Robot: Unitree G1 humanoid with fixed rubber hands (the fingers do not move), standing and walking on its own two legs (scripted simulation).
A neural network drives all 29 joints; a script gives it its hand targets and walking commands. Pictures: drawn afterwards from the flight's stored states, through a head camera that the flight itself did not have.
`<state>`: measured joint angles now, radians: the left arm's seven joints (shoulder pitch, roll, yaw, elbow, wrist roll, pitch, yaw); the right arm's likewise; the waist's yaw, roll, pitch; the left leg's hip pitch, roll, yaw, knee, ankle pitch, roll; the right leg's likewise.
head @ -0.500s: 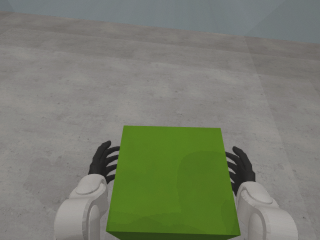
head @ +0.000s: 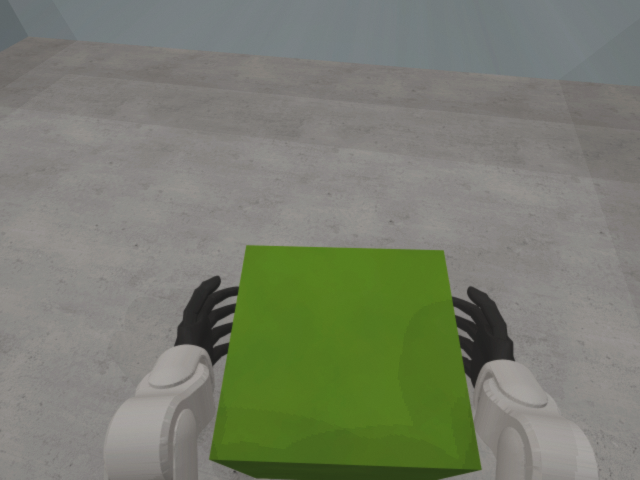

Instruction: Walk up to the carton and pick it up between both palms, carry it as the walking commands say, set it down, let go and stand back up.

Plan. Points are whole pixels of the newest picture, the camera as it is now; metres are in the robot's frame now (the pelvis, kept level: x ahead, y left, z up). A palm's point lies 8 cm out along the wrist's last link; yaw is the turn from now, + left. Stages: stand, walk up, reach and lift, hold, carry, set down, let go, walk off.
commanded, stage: carry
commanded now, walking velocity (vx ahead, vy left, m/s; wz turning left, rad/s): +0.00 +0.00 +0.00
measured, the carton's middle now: (339, 376) +0.24 +0.00 +0.02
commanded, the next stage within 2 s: none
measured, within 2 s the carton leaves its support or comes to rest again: neither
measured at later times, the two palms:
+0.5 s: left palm (242, 207) +0.44 +0.14 +0.11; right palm (467, 229) +0.41 -0.16 +0.10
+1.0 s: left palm (271, 190) +0.50 +0.11 +0.08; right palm (470, 199) +0.50 -0.19 +0.07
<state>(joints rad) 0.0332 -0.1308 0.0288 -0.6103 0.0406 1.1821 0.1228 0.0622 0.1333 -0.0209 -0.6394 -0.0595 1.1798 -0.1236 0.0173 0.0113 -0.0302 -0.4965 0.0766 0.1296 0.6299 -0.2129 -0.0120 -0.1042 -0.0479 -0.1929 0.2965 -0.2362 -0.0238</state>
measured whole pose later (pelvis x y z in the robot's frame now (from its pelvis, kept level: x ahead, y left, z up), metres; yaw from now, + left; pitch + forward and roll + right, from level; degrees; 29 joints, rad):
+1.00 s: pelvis +0.26 -0.04 -0.02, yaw -1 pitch +4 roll +0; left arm -0.03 -0.13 0.06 -0.50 0.05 1.18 0.12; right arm -0.01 0.13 -0.04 -0.51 -0.06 1.18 -0.13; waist 0.01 0.02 -0.10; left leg -0.20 0.11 0.14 0.53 -0.35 -0.06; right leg -0.26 -0.06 -0.16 0.53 -0.33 0.00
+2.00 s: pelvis +0.19 -0.02 -0.01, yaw -1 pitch +3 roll +0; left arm -0.11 -0.13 0.13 0.04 0.14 0.73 0.07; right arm -0.11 0.13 -0.11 0.04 -0.14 0.73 -0.06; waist 0.00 0.00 -0.08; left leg -0.26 0.10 0.15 0.50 -0.28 -0.03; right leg -0.32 -0.08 -0.16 0.50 -0.22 0.00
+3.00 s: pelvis +0.17 -0.03 -0.02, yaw -1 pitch +3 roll +0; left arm -0.08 -0.13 0.11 -0.02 0.13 0.75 0.08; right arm -0.08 0.13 -0.10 -0.02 -0.12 0.75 -0.07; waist 0.00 0.01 -0.09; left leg -0.31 0.11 0.14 0.51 -0.24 -0.05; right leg -0.37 -0.07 -0.16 0.51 -0.19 -0.02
